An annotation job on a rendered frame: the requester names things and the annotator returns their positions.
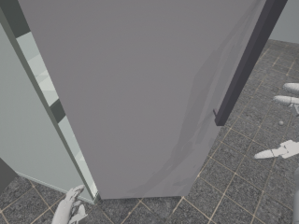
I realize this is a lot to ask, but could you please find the robot right hand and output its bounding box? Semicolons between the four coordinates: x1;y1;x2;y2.
253;83;299;161

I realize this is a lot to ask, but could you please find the robot left hand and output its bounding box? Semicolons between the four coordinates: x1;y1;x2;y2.
51;185;88;224

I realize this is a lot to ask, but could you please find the handle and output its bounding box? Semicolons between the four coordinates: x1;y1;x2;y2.
213;0;288;126

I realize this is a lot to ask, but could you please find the fridge door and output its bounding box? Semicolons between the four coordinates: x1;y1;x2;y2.
18;0;266;200

